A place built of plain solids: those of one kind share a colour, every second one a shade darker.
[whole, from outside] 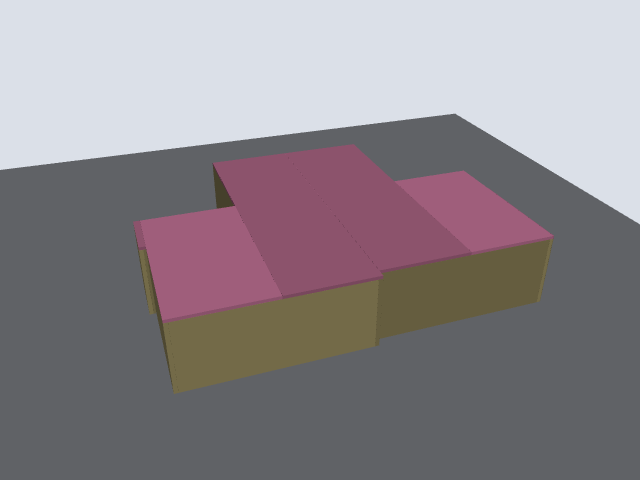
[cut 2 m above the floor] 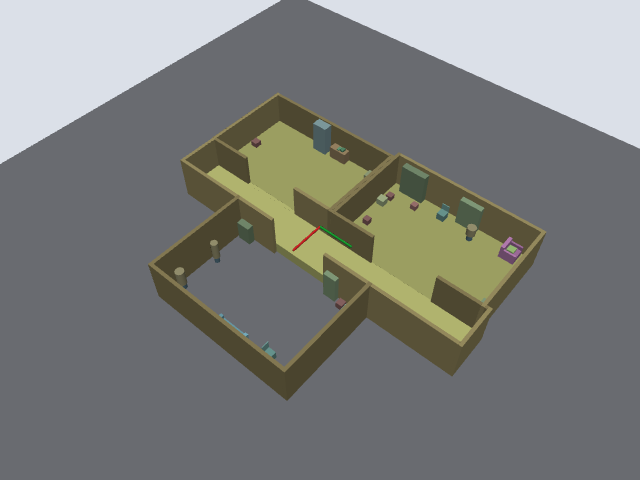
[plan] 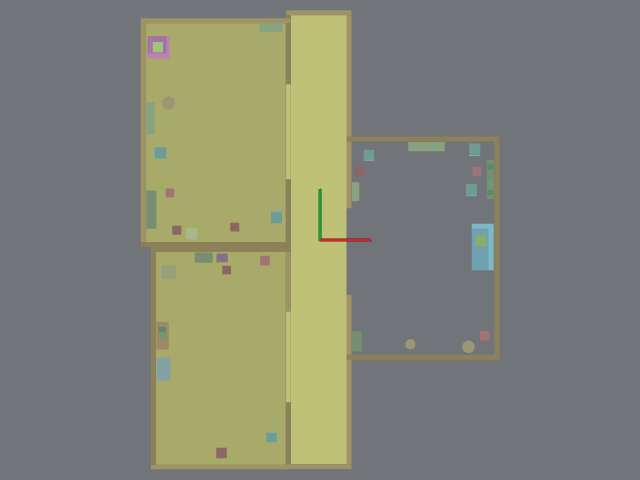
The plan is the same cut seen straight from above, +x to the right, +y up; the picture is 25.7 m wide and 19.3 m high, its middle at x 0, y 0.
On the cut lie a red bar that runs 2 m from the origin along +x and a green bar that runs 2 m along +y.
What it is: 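A storey of a split-level house; a hall and three lower rooms open beside it; the rooms' floors lie 0.71 m, 0.176 m and not at all below the hall's; a bare drop, one riser, a flush line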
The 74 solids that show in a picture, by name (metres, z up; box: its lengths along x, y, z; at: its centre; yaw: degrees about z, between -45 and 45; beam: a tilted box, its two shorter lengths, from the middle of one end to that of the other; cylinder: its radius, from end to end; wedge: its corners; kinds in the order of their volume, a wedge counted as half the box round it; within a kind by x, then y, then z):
{
 "floor_1": {"box": [5.64, 8.8, 0.58], "at": [-4.19, 4.32, 0.24]},
 "floor_2": {"box": [5.22, 8.56, 0.76], "at": [-3.98, -4.76, 0.33]},
 "floor_3": {"box": [0.2, 3.64, 0.76], "at": [-1.27, -4.7, 0.33]},
 "floor_4": {"box": [0.2, 3.82, 0.58], "at": [-1.27, 4.36, 0.24]},
 "floor_5": {"box": [2.24, 18.05, 0.76], "at": [-0.05, 0.02, 0.33]},
 "wall_1": {"box": [0.2, 8.8, 3.66], "at": [-7.11, 4.32, 1.78]},
 "wall_2": {"box": [0.2, 8.56, 3.66], "at": [-6.69, -4.76, 1.78]},
 "wall_3": {"box": [6.04, 0.2, 3.66], "at": [-4.19, -0.18, 1.78]},
 "wall_4": {"box": [6.04, 0.2, 3.66], "at": [-4.19, 8.82, 1.78]},
 "wall_5": {"box": [5.62, 0.032, 3.66], "at": [-3.98, -9.23, 1.78]},
 "wall_6": {"box": [5.62, 0.2, 3.66], "at": [-3.98, -0.38, 1.78]},
 "wall_7": {"box": [8.06, 0.17, 3.66], "at": [-2.76, -9.13, 1.78]},
 "wall_8": {"box": [0.2, 2.49, 3.66], "at": [-1.27, -7.77, 1.78]},
 "wall_9": {"box": [0.2, 2.4, 3.66], "at": [-1.27, -1.68, 1.78]},
 "wall_10": {"box": [0.2, 2.52, 3.66], "at": [-1.27, 1.18, 1.78]},
 "wall_11": {"box": [0.2, 2.45, 3.66], "at": [-1.27, 7.49, 1.78]},
 "wall_12": {"box": [0.2, 0.12, 3.66], "at": [-1.27, 8.98, 1.78]},
 "wall_13": {"box": [2.64, 0.032, 3.66], "at": [-0.05, -9.03, 1.78]},
 "wall_14": {"box": [2.64, 0.2, 3.66], "at": [-0.05, 9.14, 1.78]},
 "wall_15": {"box": [0.2, 4.2, 3.66], "at": [1.17, -6.91, 1.78]},
 "wall_16": {"box": [0.2, 2.41, 3.66], "at": [1.17, -3.41, 1.78]},
 "wall_17": {"box": [0.2, 2.68, 3.66], "at": [1.17, 2.62, 1.78]},
 "wall_18": {"box": [0.2, 4.88, 3.66], "at": [1.17, 6.6, 1.78]},
 "wall_19": {"box": [6.14, 0.2, 3.66], "at": [4.14, -4.71, 1.78]},
 "wall_20": {"box": [6.14, 0.2, 3.66], "at": [4.14, 4.06, 1.78]},
 "wall_21": {"box": [0.2, 8.58, 3.66], "at": [7.11, -0.33, 1.78]},
 "roof_1": {"box": [8.48, 4.76, 0.16], "at": [-2.97, 6.54, 3.69]},
 "roof_2": {"box": [8.06, 4.4, 0.16], "at": [-2.76, -7.01, 3.69]},
 "roof_3": {"box": [2.64, 0.32, 0.16], "at": [-0.05, 9.08, 3.69]},
 "roof_4": {"box": [14.42, 4.44, 0.16], "at": [0.0, 1.94, 3.69]},
 "roof_5": {"box": [14.0, 4.53, 0.16], "at": [0.21, -2.55, 3.69]},
 "case_1": {"box": [0.34, 1.3, 1.76], "at": [-6.82, 4.89, 1.41]},
 "case_2": {"box": [0.42, 1.54, 1.94], "at": [-6.78, 1.22, 1.5]},
 "case_3": {"box": [0.73, 0.41, 1.0], "at": [-4.67, -0.71, 1.21]},
 "case_4": {"box": [0.93, 0.32, 1.1], "at": [-1.98, 8.54, 1.08]},
 "case_5": {"box": [0.3, 0.76, 1.8], "at": [1.44, 1.94, 0.85]},
 "case_6": {"box": [0.39, 0.81, 1.3], "at": [1.49, -4.08, 0.6]},
 "case_7": {"box": [1.47, 0.37, 1.6], "at": [4.28, 3.76, 0.75]},
 "case_8": {"box": [0.29, 1.57, 1.3], "at": [6.85, 2.43, 0.6]},
 "sofa_1": {"box": [0.68, 0.19, 0.73], "at": [6.43, -1.12, 0.31]},
 "sofa_2": {"box": [0.68, 1.49, 0.51], "at": [6.43, -0.28, 0.21]},
 "sofa_3": {"box": [0.68, 0.19, 0.73], "at": [6.43, 0.56, 0.31]},
 "sofa_4": {"box": [0.22, 1.87, 0.98], "at": [6.88, -0.28, 0.44]},
 "wardrobe_1": {"box": [0.56, 0.94, 1.96], "at": [-6.29, -5.19, 1.68]},
 "chair_1": {"box": [0.048, 0.46, 0.82], "at": [-6.67, 3.5, 0.94]},
 "chair_2": {"box": [0.46, 0.46, 0.43], "at": [-6.41, 3.5, 0.75]},
 "chair_3": {"box": [0.43, 0.39, 0.42], "at": [-1.95, -7.94, 0.92]},
 "chair_4": {"box": [0.44, 0.44, 0.44], "at": [-1.75, 0.9, 0.75]},
 "chair_5": {"box": [0.42, 0.4, 0.49], "at": [1.97, 3.43, 0.2]},
 "chair_6": {"box": [0.45, 0.044, 0.99], "at": [6.09, 1.78, 0.45]},
 "chair_7": {"box": [0.45, 0.45, 0.52], "at": [6.09, 2.03, 0.21]},
 "chair_8": {"box": [0.45, 0.46, 0.48], "at": [6.22, 3.65, 0.19]},
 "basket_1": {"box": [0.35, 0.35, 0.34], "at": [-6.03, 1.9, 0.7]},
 "basket_2": {"box": [0.37, 0.37, 0.33], "at": [-5.76, 0.39, 0.69]},
 "basket_3": {"box": [0.43, 0.43, 0.32], "at": [-3.96, -8.56, 0.87]},
 "basket_4": {"box": [0.35, 0.35, 0.36], "at": [-3.75, -1.21, 0.89]},
 "basket_5": {"box": [0.36, 0.36, 0.36], "at": [-3.43, 0.52, 0.71]},
 "basket_6": {"box": [0.39, 0.39, 0.35], "at": [-2.21, -0.83, 0.88]},
 "basket_7": {"box": [0.39, 0.39, 0.45], "at": [1.6, 2.75, 0.17]},
 "basket_8": {"box": [0.36, 0.36, 0.39], "at": [6.31, 2.76, 0.14]},
 "basket_9": {"box": [0.38, 0.39, 0.35], "at": [6.62, -3.85, 0.12]},
 "bush_1": {"cylinder": 0.26, "from": [-6.09, 5.5, 0.96], "to": [-6.09, 5.5, 1.48]},
 "bush_2": {"cylinder": 0.2, "from": [3.63, -4.19, 0.43], "to": [3.63, -4.19, 1.53]},
 "bush_3": {"cylinder": 0.25, "from": [5.97, -4.29, 0.38], "to": [5.97, -4.29, 1.34]},
 "armchair_1": {"box": [0.12, 0.69, 0.63], "at": [-6.88, 7.86, 0.84]},
 "armchair_2": {"box": [0.91, 0.2, 0.82], "at": [-6.49, 7.41, 0.94]},
 "armchair_3": {"box": [0.66, 0.69, 0.4], "at": [-6.49, 7.86, 0.73]},
 "armchair_4": {"box": [0.12, 0.69, 0.63], "at": [-6.1, 7.86, 0.84]},
 "sideboard_1": {"box": [0.49, 1.12, 0.76], "at": [-6.33, -3.85, 1.09]},
 "pouf_1": {"box": [0.56, 0.56, 0.43], "at": [-6.08, -1.3, 0.92]},
 "pouf_2": {"box": [0.47, 0.47, 0.4], "at": [-5.17, 0.25, 0.73]},
 "cushion_1": {"box": [0.41, 0.41, 0.14], "at": [-6.51, 7.75, 1.0]},
 "cushion_2": {"box": [0.45, 0.45, 0.14], "at": [6.47, -0.04, 0.53]},
 "toybox_1": {"box": [0.46, 0.36, 0.31], "at": [-3.93, -0.72, 0.86]}
}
